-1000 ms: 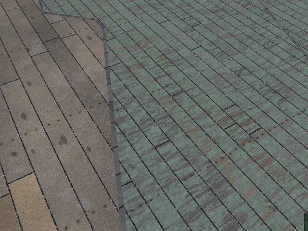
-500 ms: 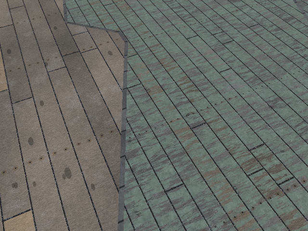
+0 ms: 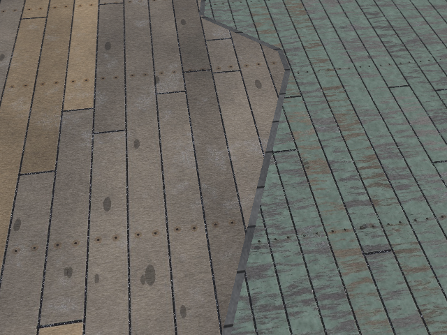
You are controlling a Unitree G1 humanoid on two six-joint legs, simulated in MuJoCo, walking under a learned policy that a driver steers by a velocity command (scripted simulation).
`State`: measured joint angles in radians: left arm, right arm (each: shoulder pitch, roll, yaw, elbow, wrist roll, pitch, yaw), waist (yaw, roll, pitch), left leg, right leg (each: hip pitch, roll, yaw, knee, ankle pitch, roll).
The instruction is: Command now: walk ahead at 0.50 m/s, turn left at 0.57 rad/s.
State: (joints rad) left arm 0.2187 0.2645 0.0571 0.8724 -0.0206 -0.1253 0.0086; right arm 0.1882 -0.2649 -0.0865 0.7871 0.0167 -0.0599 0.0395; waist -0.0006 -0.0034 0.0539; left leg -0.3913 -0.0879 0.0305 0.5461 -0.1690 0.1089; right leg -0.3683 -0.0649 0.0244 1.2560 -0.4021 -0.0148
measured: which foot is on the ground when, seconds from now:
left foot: down 0.00-0.40, up 0.42-0.90, down 0.92-1.00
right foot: up 0.00-0.36, down 0.38-0.92, up 0.94-1.00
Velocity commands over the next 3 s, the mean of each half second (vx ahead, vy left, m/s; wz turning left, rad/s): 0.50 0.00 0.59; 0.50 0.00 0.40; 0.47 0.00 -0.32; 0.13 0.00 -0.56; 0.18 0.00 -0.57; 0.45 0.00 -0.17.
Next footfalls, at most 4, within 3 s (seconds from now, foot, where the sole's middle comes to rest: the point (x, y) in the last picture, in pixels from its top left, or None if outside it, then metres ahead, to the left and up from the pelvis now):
0.38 right None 0.40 -0.11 -0.76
0.92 left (149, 299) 0.55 0.24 -0.76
1.46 right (187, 194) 0.92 0.15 -0.76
1.92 left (126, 184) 0.97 0.37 -0.76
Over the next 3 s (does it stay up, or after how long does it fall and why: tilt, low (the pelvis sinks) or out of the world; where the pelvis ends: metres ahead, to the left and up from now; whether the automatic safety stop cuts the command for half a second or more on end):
stays up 1.19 0.15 0.01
